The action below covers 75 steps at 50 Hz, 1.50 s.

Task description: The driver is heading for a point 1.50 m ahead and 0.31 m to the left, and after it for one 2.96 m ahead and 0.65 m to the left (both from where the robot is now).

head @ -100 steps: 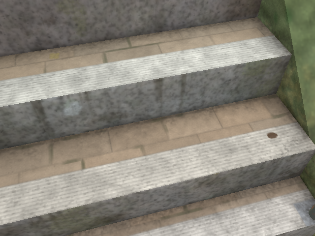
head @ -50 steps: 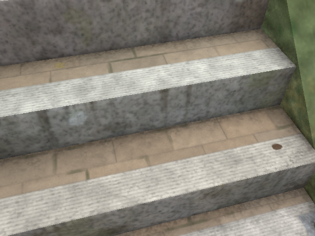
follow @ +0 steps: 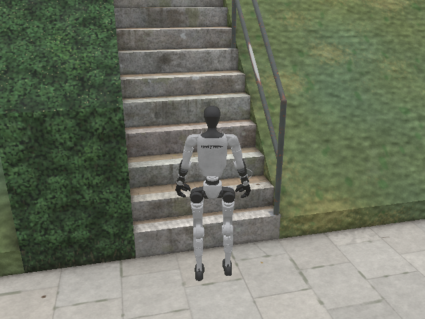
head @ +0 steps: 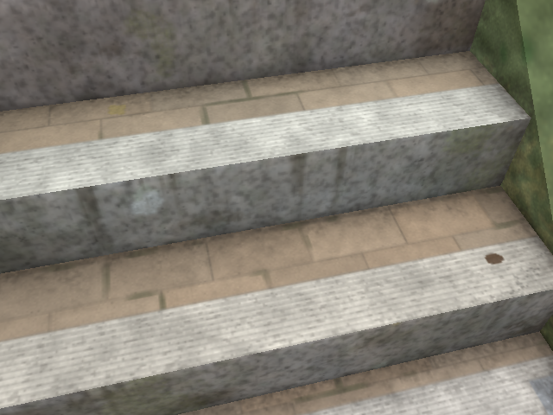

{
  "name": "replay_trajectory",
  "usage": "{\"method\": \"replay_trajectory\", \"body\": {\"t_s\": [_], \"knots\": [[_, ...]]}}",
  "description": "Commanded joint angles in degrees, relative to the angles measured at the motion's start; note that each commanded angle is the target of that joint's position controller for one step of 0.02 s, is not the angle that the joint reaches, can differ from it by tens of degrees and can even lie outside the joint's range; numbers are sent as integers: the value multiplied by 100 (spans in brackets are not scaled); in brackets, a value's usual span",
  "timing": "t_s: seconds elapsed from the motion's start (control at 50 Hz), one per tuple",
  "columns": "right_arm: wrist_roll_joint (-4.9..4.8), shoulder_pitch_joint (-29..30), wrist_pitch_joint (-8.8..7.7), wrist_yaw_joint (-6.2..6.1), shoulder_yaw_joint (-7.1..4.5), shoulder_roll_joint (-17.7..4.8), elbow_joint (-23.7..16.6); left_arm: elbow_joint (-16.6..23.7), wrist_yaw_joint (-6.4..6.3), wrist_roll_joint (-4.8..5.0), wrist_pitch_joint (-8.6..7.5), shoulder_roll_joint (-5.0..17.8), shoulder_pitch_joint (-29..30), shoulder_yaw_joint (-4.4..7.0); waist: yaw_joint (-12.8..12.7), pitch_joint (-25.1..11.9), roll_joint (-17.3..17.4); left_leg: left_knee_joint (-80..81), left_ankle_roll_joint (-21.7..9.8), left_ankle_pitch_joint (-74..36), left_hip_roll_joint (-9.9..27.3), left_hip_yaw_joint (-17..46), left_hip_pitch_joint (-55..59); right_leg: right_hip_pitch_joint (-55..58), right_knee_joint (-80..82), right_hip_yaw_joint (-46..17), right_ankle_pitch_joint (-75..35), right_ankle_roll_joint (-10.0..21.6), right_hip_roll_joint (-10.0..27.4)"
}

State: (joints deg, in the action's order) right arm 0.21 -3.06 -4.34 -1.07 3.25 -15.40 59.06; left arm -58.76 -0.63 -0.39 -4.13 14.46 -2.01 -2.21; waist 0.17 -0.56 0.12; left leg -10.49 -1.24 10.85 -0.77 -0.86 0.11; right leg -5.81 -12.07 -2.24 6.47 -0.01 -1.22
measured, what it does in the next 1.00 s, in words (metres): stands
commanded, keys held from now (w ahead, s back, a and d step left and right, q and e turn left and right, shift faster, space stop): w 1.00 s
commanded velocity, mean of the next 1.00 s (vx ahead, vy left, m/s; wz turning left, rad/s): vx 0.50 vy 0.00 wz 0.00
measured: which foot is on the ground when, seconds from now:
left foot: down 0.00-1.00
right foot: down 0.00-1.00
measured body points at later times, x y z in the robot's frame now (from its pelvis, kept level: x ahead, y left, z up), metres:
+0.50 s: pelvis +0.00 +0.01 +0.00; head +0.00 +0.01 +0.45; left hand +0.15 +0.26 -0.12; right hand +0.14 -0.25 -0.12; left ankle -0.06 +0.10 -0.75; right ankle +0.00 -0.12 -0.75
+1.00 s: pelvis +0.00 +0.01 +0.00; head +0.01 +0.02 +0.45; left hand +0.15 +0.26 -0.12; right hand +0.15 -0.25 -0.12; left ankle -0.06 +0.10 -0.75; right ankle +0.00 -0.12 -0.75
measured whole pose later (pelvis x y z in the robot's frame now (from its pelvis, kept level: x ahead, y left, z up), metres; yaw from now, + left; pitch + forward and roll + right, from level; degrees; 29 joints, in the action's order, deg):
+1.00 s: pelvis +0.00 +0.01 +0.00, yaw +1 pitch +0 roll -1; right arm 0.1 -3.0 -4.1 -1.0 3.6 -16.3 58.7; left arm -58.7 -1.0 -0.2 -4.1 15.3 -2.0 -2.9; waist 0.0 -0.6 -0.1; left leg -10.2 -2.0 10.9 -1.7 -0.2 0.6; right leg -5.5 -12.3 -2.4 7.0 -1.1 -0.1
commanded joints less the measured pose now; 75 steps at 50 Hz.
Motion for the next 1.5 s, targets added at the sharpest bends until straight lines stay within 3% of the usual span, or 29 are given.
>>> {"method": "replay_trajectory", "body": {"t_s": [0.02, 0.68, 1.5], "knots": [[-3, 344, -69, -12, -116, -700, -301, 312, -12, 4, -72, 638, 396, 103, 1, -398, 3, 66, 27, -1268, 834, 545, -61, 263, -49, -555, -1381, 41, 769], [-10, 336, -55, -6, -100, -813, -317, 318, -50, 18, -69, 712, 393, 50, -12, -433, 12, 40, 20, -1590, 833, 606, 5, 286, -107, -520, -1452, 12, 796], [-9, 328, -43, -10, -104, -849, -338, 348, -55, 20, -58, 723, 371, 63, -13, -422, 8, 45, 7, -1687, 812, 651, 20, 316, -113, -489, -1468, -22, 813]]}}
Velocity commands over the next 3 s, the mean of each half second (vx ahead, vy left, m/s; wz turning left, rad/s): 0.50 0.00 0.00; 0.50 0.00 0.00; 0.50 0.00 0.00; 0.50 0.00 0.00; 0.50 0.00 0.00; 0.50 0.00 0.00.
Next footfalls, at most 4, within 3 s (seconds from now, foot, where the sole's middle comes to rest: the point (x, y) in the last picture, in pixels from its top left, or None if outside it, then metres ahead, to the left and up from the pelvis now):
none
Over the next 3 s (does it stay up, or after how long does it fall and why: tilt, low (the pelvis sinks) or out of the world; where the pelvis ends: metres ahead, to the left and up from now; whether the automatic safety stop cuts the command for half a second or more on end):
stays up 0.01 0.01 0.00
